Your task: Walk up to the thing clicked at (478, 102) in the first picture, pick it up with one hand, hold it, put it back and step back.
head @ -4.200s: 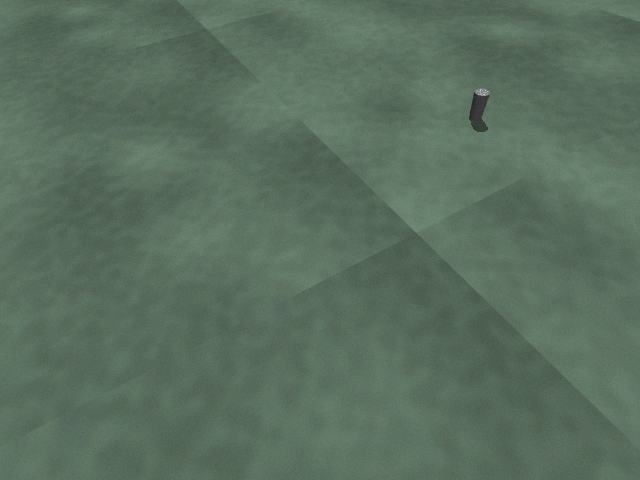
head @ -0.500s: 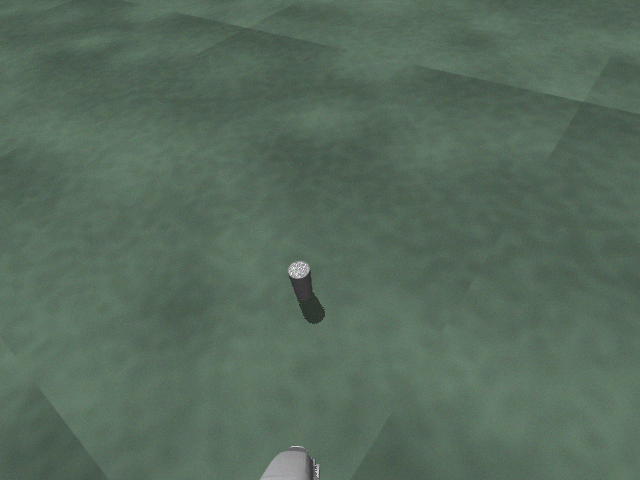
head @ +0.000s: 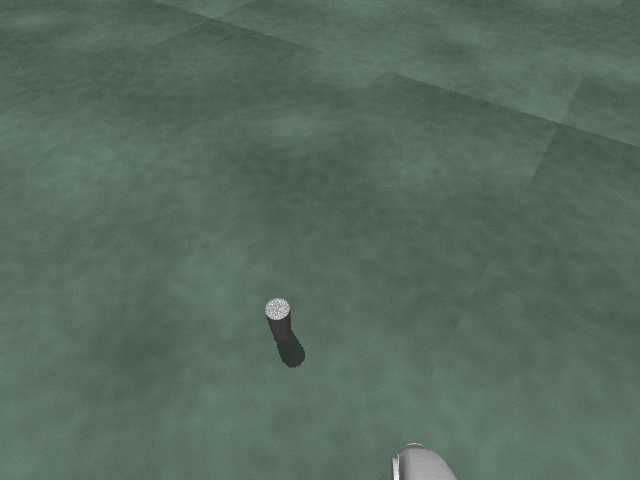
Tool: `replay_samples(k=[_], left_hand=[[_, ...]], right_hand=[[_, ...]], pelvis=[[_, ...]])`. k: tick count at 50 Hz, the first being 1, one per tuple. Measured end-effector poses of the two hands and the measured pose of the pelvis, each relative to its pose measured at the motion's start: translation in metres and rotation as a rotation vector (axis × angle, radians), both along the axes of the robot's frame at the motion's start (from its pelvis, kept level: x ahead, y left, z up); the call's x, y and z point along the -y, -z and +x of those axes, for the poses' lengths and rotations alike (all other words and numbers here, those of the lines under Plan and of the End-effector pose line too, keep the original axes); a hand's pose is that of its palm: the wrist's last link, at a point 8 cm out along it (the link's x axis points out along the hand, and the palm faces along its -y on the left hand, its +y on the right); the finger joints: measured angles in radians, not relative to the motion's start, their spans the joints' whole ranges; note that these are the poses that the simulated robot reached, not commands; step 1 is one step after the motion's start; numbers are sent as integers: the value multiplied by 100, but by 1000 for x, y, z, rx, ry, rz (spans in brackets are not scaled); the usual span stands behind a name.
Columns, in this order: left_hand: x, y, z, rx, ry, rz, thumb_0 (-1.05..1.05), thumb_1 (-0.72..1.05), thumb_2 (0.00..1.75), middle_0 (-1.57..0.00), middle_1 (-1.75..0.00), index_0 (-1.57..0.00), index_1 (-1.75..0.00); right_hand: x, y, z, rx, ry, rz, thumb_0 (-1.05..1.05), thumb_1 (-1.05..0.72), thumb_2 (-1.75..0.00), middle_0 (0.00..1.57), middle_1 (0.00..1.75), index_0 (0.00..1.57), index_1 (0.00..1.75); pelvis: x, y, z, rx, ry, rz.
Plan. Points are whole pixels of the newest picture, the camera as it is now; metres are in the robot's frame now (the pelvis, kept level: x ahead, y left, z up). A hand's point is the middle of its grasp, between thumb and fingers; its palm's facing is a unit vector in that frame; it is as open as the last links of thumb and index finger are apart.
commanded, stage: walk up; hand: left
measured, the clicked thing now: (279, 320) +0.69 +0.19 -0.70
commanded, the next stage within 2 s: none
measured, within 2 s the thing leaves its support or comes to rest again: neither
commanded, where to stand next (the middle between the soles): +0.36 -0.01 m, yaw -2 degrees
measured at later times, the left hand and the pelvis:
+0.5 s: hand (172, 451) +0.18 +0.24 -0.13, palm faces -0.02 -0.92 -0.40, open 7.4 cm; pelvis +0.14 -0.03 +0.00, yaw +0 degrees
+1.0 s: hand (178, 377) +0.30 +0.28 -0.17, palm faces -0.08 -0.93 -0.36, open 7.4 cm; pelvis +0.23 +0.01 -0.02, yaw -3 degrees
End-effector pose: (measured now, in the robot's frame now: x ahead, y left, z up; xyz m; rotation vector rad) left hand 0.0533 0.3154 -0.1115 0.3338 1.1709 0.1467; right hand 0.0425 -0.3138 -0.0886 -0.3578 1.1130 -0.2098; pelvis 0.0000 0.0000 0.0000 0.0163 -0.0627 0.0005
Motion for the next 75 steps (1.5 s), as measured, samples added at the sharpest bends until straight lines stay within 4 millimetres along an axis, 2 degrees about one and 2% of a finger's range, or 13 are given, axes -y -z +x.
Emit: replay_samples(k=[5,9,12,16,22,28,33,37,44,51,55,64,75], left_hand=[[18,-7,54,26,32,32,0,90,90,-20,-30,-20,-30],[36,-10,93,87,35,67,0,90,90,-20,-30,-20,-30],[47,-20,106,120,21,71,0,90,90,-20,-30,-20,-30],[52,-32,110,106,0,76,0,90,90,-20,-30,-20,-30],[42,-32,116,58,-13,77,0,90,90,-20,-30,-21,-30],[16,-14,131,28,-38,53,0,90,90,-20,-30,-21,-30],[-14,17,160,-15,-42,34,0,90,90,-20,-30,-20,-30],[-17,23,190,-44,-22,14,0,90,90,-20,-30,-20,-30],[-15,20,233,-24,-3,-2,0,90,90,-20,-30,-20,-30],[-4,22,247,-36,10,42,0,90,90,-20,-30,-20,-30],[9,15,248,-26,18,52,0,90,90,-20,-30,-20,-30],[28,2,267,29,33,18,0,90,90,-20,-30,-20,-30],[36,6,276,4,21,-32,0,90,90,-20,-30,-20,-30]], right_hand=[[21,24,17,-47,30,28,1,-90,-90,21,30,21,30],[38,48,44,-77,34,50,1,-90,-90,21,30,21,30],[40,49,68,-87,13,70,1,-90,-90,20,30,20,30],[43,40,103,-54,2,83,1,-90,-90,20,30,20,30],[45,27,138,-48,-6,65,1,-90,-90,20,30,20,30],[33,16,172,-77,-26,15,1,-90,-90,20,30,20,30],[11,10,207,-34,-22,-48,1,-90,-90,20,30,20,30],[-10,2,224,0,1,-52,1,-90,-90,20,30,20,30],[-28,3,235,-22,10,-36,1,-90,-90,21,30,21,30],[-20,34,250,-4,32,12,1,-90,-90,21,30,21,30],[-17,46,254,-3,52,48,1,-90,-90,21,30,21,30],[-12,42,235,-57,55,74,1,-90,-90,21,30,21,30],[4,24,213,-148,91,16,1,-90,-90,20,30,20,30]], pelvis=[[16,9,36,-6,11,25],[34,20,64,6,4,-9],[41,15,80,14,8,14],[44,3,100,14,14,16],[38,-1,128,7,12,-12],[20,4,162,-6,-2,-40],[-6,18,195,-10,-2,-24],[-17,12,211,-5,11,-40],[-22,6,224,0,22,-26],[-11,20,226,1,52,-4],[-4,20,222,11,49,-22],[2,8,220,6,50,-2],[4,-2,228,-13,45,-13]])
